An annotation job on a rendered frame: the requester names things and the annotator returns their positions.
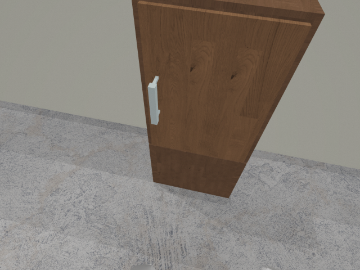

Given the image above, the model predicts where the cupboard door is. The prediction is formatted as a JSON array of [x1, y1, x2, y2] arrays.
[[137, 1, 312, 163]]

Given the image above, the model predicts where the handle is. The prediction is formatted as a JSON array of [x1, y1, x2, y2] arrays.
[[148, 76, 160, 125]]

